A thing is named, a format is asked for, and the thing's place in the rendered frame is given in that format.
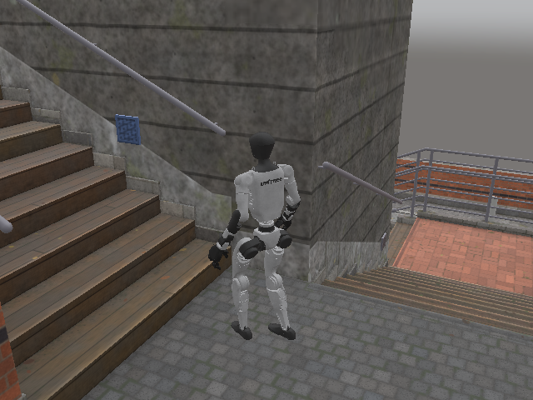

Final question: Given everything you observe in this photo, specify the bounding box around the robot right hand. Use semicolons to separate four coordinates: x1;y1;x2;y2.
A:
274;215;291;230

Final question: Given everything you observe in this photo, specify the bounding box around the left robot foot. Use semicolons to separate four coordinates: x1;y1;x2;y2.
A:
231;321;252;340

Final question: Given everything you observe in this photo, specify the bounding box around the humanoid robot torso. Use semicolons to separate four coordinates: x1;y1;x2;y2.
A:
248;162;284;251

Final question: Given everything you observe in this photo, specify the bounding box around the robot right forearm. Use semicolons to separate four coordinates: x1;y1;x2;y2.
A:
282;202;300;221

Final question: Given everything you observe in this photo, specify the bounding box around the robot left forearm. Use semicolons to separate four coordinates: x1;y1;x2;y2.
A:
217;210;242;250

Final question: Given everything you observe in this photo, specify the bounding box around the left robot upper arm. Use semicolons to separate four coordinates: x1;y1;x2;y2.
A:
234;172;252;222

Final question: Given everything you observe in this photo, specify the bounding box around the right robot upper arm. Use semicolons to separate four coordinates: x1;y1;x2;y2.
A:
277;164;301;206

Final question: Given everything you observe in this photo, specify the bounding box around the robot left hand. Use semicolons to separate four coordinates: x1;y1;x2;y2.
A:
208;244;229;270

